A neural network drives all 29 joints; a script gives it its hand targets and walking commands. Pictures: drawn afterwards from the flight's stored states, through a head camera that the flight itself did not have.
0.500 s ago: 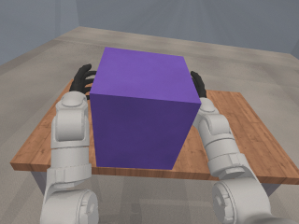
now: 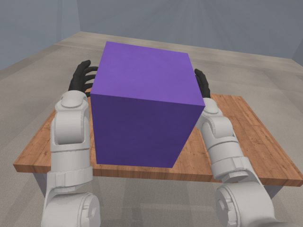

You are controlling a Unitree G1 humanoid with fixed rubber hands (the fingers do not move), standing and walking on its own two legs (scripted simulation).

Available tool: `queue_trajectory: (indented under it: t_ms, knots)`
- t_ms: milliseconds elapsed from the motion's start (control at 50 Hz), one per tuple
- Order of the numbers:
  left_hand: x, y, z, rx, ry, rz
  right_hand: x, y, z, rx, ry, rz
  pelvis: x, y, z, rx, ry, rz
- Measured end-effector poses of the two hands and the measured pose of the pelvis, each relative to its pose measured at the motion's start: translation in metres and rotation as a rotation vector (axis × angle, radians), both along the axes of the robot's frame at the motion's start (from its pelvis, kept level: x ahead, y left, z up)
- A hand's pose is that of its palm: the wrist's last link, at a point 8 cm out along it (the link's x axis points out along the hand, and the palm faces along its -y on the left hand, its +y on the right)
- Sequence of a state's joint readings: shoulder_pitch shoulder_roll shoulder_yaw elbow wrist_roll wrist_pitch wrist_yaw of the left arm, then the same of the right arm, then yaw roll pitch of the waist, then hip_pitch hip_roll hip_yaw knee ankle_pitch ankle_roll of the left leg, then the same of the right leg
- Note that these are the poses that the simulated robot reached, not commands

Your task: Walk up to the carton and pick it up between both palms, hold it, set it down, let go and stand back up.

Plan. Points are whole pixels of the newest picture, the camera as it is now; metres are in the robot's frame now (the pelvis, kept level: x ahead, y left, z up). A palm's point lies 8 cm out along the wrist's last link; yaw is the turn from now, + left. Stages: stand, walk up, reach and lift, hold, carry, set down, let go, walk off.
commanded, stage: hold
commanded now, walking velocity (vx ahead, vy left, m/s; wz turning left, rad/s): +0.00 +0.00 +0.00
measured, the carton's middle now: (141, 109) +0.37 +0.01 +0.19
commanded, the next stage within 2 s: none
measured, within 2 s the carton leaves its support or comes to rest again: neither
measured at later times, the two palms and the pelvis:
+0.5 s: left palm (84, 94) +0.37 +0.15 +0.24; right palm (200, 100) +0.39 -0.15 +0.22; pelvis +0.01 +0.00 +0.00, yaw +0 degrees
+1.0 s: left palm (79, 93) +0.35 +0.16 +0.25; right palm (201, 100) +0.37 -0.14 +0.23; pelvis +0.00 +0.00 +0.00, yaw +0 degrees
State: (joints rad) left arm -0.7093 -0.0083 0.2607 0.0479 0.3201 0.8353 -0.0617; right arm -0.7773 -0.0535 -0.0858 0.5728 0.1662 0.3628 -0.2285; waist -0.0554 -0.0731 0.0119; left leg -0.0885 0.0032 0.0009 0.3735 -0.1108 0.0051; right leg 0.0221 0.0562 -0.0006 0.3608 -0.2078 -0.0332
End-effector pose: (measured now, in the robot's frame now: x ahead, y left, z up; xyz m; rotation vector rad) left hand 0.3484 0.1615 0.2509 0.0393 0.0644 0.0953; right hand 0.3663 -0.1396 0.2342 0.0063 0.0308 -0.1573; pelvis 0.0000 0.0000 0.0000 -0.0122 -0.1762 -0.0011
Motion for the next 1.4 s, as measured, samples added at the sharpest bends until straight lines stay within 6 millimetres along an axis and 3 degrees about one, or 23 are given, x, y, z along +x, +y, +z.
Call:
queue_trajectory:
  t_ms: [180,340,520,660,840,1000,1160,1320,1400]
  knots:
    - [0.01,-0.002,-0.02,0.006,0.094,-0.013,0.006,-0.002,-0.019,0.001,0.095,-0.008,0.001,-0.001,0.0,0.001,0.007,0.0]
    - [0.014,-0.002,0.002,-0.016,-0.015,0.008,0.015,-0.002,0.003,0.004,-0.011,0.006,0.008,-0.002,0.001,0.003,0.029,0.0]
    - [0.02,-0.007,-0.015,0.021,0.064,-0.008,0.018,-0.007,-0.015,-0.001,0.068,0.0,0.013,-0.005,0.001,0.006,0.015,0.0]
    - [0.009,-0.006,0.006,0.014,-0.031,0.001,0.01,-0.006,0.004,0.003,-0.026,0.002,0.012,-0.004,0.001,0.006,0.009,0.0]
    - [0.004,-0.005,-0.016,0.038,0.079,-0.016,0.002,-0.006,-0.016,-0.005,0.083,-0.005,0.004,-0.002,0.0,0.003,-0.016,0.0]
    - [0.001,-0.001,-0.001,0.004,0.009,-0.002,0.0,-0.001,-0.002,-0.003,0.013,-0.002,0.001,0.0,0.0,0.0,0.001,0.0]
    - [0.011,-0.003,-0.017,0.009,0.084,-0.012,0.007,-0.003,-0.016,-0.001,0.088,-0.008,0.003,-0.001,0.0,0.001,0.007,0.0]
    - [0.014,-0.002,0.002,-0.017,-0.012,0.007,0.015,-0.002,0.004,0.003,-0.006,0.005,0.01,-0.003,0.001,0.004,0.026,0.0]
    - [0.017,-0.004,-0.001,0.008,0.017,0.0,0.017,-0.004,0.0,0.003,0.022,0.003,0.012,-0.004,0.001,0.005,0.02,0.0]
